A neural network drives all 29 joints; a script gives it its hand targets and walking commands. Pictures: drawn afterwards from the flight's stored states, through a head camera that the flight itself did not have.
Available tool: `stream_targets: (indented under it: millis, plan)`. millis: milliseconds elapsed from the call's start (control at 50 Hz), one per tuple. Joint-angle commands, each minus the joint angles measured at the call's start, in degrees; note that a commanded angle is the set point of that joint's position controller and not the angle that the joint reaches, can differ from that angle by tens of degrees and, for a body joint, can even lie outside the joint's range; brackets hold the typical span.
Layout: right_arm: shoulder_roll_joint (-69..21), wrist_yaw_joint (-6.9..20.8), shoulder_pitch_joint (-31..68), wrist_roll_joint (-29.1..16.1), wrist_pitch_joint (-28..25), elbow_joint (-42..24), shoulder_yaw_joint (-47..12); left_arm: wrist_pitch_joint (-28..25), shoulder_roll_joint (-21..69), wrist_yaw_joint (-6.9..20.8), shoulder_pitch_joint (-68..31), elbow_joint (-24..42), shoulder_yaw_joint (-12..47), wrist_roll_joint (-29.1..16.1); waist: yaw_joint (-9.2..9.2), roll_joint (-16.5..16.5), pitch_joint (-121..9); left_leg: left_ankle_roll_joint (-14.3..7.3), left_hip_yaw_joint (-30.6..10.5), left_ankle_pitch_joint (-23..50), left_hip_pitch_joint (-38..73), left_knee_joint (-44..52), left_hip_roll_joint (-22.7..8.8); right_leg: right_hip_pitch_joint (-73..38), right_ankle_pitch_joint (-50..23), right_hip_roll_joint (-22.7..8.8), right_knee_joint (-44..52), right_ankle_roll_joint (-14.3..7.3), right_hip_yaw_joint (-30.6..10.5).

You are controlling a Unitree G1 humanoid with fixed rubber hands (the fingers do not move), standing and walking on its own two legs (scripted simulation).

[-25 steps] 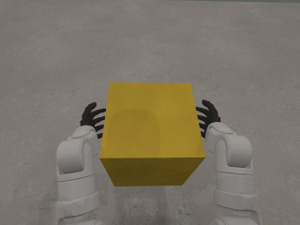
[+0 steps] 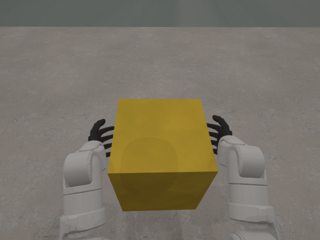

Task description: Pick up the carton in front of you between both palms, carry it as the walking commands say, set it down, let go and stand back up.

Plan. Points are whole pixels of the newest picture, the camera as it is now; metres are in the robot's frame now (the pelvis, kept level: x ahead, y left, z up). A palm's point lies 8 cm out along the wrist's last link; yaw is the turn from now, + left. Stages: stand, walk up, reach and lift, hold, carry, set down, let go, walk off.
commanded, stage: carry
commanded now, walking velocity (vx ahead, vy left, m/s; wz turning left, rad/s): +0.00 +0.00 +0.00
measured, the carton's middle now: (159, 157) +0.34 +0.00 +0.05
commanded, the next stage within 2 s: none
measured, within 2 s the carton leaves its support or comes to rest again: neither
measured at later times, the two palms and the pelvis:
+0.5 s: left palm (97, 141) +0.35 +0.16 +0.12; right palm (218, 137) +0.34 -0.14 +0.12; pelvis +0.01 +0.01 +0.00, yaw +0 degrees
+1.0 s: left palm (95, 144) +0.35 +0.16 +0.11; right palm (215, 140) +0.34 -0.14 +0.12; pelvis +0.01 +0.02 +0.00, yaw +0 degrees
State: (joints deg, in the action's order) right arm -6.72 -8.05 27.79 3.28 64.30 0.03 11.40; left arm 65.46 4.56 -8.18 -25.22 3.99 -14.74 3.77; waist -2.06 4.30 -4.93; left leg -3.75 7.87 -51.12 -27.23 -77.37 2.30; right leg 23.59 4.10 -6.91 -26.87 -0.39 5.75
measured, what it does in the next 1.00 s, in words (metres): stands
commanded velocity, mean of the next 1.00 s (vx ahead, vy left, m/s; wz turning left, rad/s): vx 0.00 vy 0.00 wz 0.00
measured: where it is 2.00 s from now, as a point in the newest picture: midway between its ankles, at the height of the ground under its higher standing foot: outside the picture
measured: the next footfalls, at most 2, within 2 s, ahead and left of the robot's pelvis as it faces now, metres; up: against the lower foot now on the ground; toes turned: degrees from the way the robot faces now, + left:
none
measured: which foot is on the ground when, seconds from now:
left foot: down 0.00-1.00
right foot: down 0.00-1.00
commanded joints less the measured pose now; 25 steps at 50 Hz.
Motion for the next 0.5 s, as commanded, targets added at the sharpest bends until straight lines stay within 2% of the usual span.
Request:
stream_targets:
  millis: [0, 20, 60, 80, 120, 140, 160, 180, 200, 220, 260, 280, 300, 320, 340, 360, 380, 400, 420, 440, 460, 480]
  plan:
    - [-49.12, 5.36, 33.38, -14.41, 0.10, 1.23, -34.95, -1.13, 45.52, 6.36, -39.07, 2.43, 36.78, -15.67, 0.87, 1.63, -15.46, -3.97, -6.13, 7.33, -6.96, 13.39, -2.61, -17.05, -1.11, -3.14, 3.38, 0.69, -6.29]
    - [-48.13, 5.27, 33.04, -14.12, 0.10, 1.03, -34.72, -1.03, 45.49, 6.18, -37.96, 0.22, 35.80, -15.19, 0.39, 1.62, -14.82, -3.86, -5.15, 7.85, -6.80, 13.53, -1.72, -16.14, 1.37, -3.67, 4.06, 0.84, -6.56]
    - [-48.69, 5.16, 35.07, -14.08, 0.09, 1.21, -34.32, -1.23, 45.75, 6.09, -39.27, -0.17, 35.16, -15.05, -0.10, 1.02, -12.62, -4.48, -5.16, 6.92, -3.50, 17.80, -1.26, -11.47, 7.77, -2.57, 6.82, 3.13, -5.40]
    - [-49.14, 4.98, 35.18, -14.08, 0.07, 1.85, -34.32, -1.19, 45.98, 6.01, -39.00, 0.64, 35.42, -14.71, -0.58, -0.22, -12.40, -5.03, -6.91, 6.44, -3.17, 20.13, -2.83, -10.69, 9.99, -1.52, 6.67, 3.76, -4.11]
    - [-49.75, 4.48, 37.44, -14.33, -0.19, -0.01, -34.29, -1.06, 47.98, 6.24, -39.15, -0.28, 35.49, -15.63, -0.13, -4.17, -13.18, -5.87, -11.94, 6.15, -5.68, 22.07, -5.56, -13.43, 3.37, -0.45, 3.06, 2.56, -3.24]
    - [-51.28, 4.39, 40.62, -15.65, -0.46, -3.13, -35.55, -1.46, 48.79, 6.46, -39.83, 2.77, 35.98, -16.59, 1.34, -2.37, -15.27, -5.76, -11.48, 8.87, -5.61, 18.17, -5.66, -16.92, -3.44, -0.90, 1.94, 1.38, -3.04]
    - [-51.16, 4.41, 37.76, -15.61, 0.00, -0.27, -35.15, -1.15, 47.76, 6.41, -39.36, 0.69, 35.34, -16.82, 1.58, -0.27, -15.78, -4.55, -10.05, 11.62, -6.36, 16.00, -4.84, -19.31, -10.05, -2.26, 0.96, 0.72, -3.44]
    - [-49.95, 4.33, 36.43, -15.07, 0.02, -0.28, -35.09, -1.17, 46.99, 6.19, -38.67, -0.54, 34.80, -16.36, 1.87, 0.34, -16.68, -3.65, -7.78, 13.32, -7.49, 13.32, -3.89, -21.56, -14.90, -3.03, -0.97, 0.27, -3.71]
    - [-50.69, 4.42, 37.23, -15.83, 0.03, -1.31, -35.92, -1.31, 45.92, 5.92, -38.06, 0.22, 33.57, -15.33, 1.36, 2.37, -17.52, -3.24, -6.89, 12.65, -7.70, 11.65, -3.07, -21.74, -16.29, -4.21, -0.79, -0.16, -5.51]
    - [-49.65, 4.46, 36.59, -15.34, 0.45, 1.26, -35.42, -1.09, 44.43, 5.40, -37.80, -2.34, 32.23, -14.05, 0.88, 3.50, -17.16, -3.01, -5.93, 10.84, -7.40, 11.66, -2.08, -20.28, -13.34, -4.94, 0.64, -0.01, -6.58]
    - [-50.71, 4.74, 36.16, -16.11, 0.41, 2.05, -35.06, -1.32, 44.64, 5.03, -36.84, -2.54, 32.44, -13.40, 0.03, 2.60, -16.85, -3.37, -5.99, 10.49, -4.75, 14.69, -1.66, -17.03, -6.94, -4.57, 2.29, 1.07, -6.85]
    - [-50.54, 4.85, 36.08, -15.82, 0.39, 2.98, -34.56, -1.26, 45.27, 5.12, -37.14, -3.26, 32.32, -13.25, -0.08, 0.14, -16.15, -4.08, -8.76, 9.61, -4.44, 18.62, -3.44, -15.14, -5.68, -3.63, 2.15, 1.55, -5.61]
    - [-51.79, 5.06, 36.74, -16.28, 0.06, 2.67, -34.68, -1.53, 46.49, 5.31, -38.82, -1.04, 32.92, -13.90, -0.37, -2.15, -16.43, -4.32, -10.62, 9.41, -4.37, 20.27, -4.58, -14.48, -5.46, -2.66, 1.27, 1.71, -4.61]
    - [-52.66, 5.15, 38.36, -16.45, -0.40, 0.06, -34.73, -1.44, 48.62, 5.76, -39.89, 0.05, 34.30, -15.03, -0.43, -3.99, -16.40, -4.83, -11.52, 10.17, -4.71, 19.78, -4.92, -14.36, -8.12, -2.23, 0.37, 1.16, -4.39]
    - [-53.35, 5.11, 38.63, -16.53, -0.32, 0.96, -34.74, -1.47, 49.78, 6.03, -40.24, 0.39, 35.02, -15.80, 0.31, -3.21, -16.87, -4.95, -11.75, 12.42, -5.25, 18.90, -5.69, -15.79, -11.25, -1.27, -1.89, 0.91, -2.45]
    - [-53.55, 5.17, 39.68, -16.96, -0.70, -2.30, -35.26, -1.60, 50.71, 6.30, -40.94, 2.41, 35.99, -16.77, 0.54, -2.44, -16.92, -5.03, -11.74, 14.53, -5.43, 16.90, -5.66, -16.19, -14.88, -1.24, -2.54, 0.29, -2.37]
    - [-54.05, 5.02, 39.98, -17.42, -0.56, -1.97, -35.80, -1.57, 50.88, 6.43, -41.21, 3.06, 36.59, -17.70, 1.21, -1.95, -18.01, -4.71, -10.46, 15.40, -5.05, 15.35, -5.01, -17.44, -16.19, -1.06, -1.94, 0.28, -2.16]
    - [-53.59, 4.96, 38.91, -17.06, -0.47, -0.78, -35.94, -1.50, 48.87, 6.28, -41.78, 2.77, 35.84, -16.71, 0.91, -0.98, -18.08, -3.99, -9.44, 17.30, -4.46, 14.08, -4.65, -17.75, -20.52, -2.53, -1.17, -0.28, -3.79]
    - [-52.99, 4.91, 37.33, -16.71, -0.39, -1.18, -35.98, -1.26, 48.97, 6.17, -39.36, 1.22, 36.06, -16.59, 0.22, 0.06, -19.35, -3.60, -8.79, 16.59, -4.80, 13.57, -4.24, -19.25, -22.50, -3.10, -2.40, -0.27, -3.59]
    - [-52.86, 4.85, 37.00, -16.80, -0.38, -1.63, -36.39, -1.66, 48.95, 6.12, -39.16, 2.14, 35.67, -16.79, 0.55, 0.66, -20.95, -3.51, -8.21, 15.39, -3.75, 13.04, -3.57, -19.60, -21.50, -3.00, -2.52, -0.27, -4.02]
    - [-52.74, 5.14, 36.58, -17.08, -0.44, -1.34, -36.30, -1.75, 48.18, 5.92, -40.52, 3.39, 36.65, -16.79, 0.12, -0.02, -20.85, -3.48, -8.05, 16.12, -2.89, 13.26, -3.52, -18.13, -23.13, -3.61, -1.88, -0.43, -4.98]
    - [-52.88, 5.25, 36.45, -17.21, -0.44, -1.21, -36.29, -1.71, 48.37, 5.79, -39.63, 3.02, 36.60, -16.42, -0.33, -0.51, -21.41, -3.57, -8.73, 16.41, -2.37, 13.81, -4.02, -18.14, -22.73, -3.07, -2.77, -0.51, -3.77]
